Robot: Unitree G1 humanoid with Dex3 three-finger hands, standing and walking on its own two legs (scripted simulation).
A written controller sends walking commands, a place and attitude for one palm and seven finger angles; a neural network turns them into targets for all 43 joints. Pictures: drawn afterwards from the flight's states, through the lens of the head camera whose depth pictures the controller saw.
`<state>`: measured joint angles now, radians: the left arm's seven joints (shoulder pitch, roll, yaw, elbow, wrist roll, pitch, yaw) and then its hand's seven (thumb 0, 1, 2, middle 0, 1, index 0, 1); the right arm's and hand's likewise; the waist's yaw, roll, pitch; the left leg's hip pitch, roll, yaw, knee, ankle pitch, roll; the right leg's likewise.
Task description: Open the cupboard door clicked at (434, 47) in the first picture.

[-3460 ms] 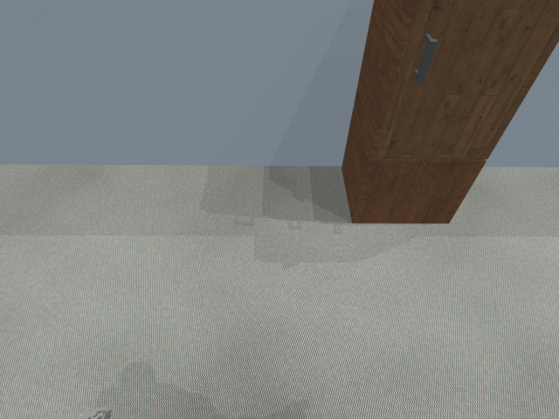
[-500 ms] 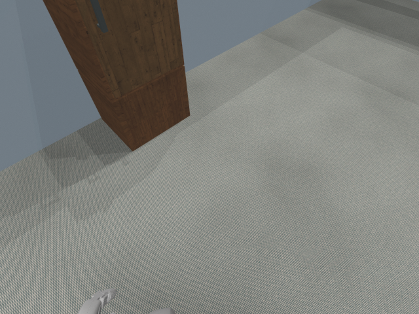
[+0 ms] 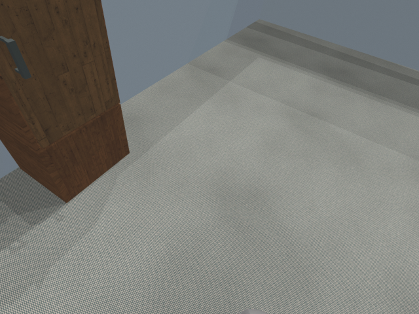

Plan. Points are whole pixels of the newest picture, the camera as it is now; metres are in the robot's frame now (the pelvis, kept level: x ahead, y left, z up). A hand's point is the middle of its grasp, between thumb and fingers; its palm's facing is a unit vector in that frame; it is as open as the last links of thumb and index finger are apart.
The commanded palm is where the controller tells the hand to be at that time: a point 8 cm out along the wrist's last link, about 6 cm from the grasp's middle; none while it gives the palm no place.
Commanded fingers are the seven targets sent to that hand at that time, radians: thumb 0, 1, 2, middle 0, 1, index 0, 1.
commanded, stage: walk to a spot facing it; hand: left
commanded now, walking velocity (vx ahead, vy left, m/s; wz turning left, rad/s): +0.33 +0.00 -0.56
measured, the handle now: (14, 57) +0.77 +0.68 +0.04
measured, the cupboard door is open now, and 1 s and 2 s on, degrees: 0 0 0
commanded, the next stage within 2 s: turn to face it in 1.12 s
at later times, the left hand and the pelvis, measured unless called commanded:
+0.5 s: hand (187, 230) +0.36 +0.07 -0.18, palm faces -0.25 -0.95 -0.19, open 7.4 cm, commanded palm none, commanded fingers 0.00 0.90 0.90 -0.20 -0.30 -0.20 -0.30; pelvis +0.21 -0.07 -0.02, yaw -14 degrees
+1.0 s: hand (182, 212) +0.42 +0.10 -0.19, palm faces -0.25 -0.96 -0.14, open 7.4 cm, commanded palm none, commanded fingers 0.00 0.90 0.90 -0.20 -0.30 -0.20 -0.30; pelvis +0.45 -0.08 -0.02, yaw -23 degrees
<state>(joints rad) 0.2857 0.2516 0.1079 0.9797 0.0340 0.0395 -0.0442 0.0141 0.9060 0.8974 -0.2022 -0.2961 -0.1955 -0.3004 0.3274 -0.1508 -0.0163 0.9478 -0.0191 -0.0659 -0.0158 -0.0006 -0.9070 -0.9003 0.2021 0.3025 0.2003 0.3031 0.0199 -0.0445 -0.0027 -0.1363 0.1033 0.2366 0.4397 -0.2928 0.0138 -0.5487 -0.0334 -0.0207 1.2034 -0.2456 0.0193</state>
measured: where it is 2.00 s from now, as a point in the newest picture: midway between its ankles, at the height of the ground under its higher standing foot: (244, 242)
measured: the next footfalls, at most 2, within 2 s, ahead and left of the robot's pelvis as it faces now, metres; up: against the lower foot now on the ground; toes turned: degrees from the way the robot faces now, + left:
right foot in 0.36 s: +0.28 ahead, -0.14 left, +0.00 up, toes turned -20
left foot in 0.90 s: +0.56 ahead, -0.01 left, +0.00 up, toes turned -11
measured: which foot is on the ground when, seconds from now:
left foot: down 0.00-0.36, up 0.38-0.88, down 0.90-1.00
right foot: up 0.00-0.34, down 0.36-0.90, up 0.92-1.00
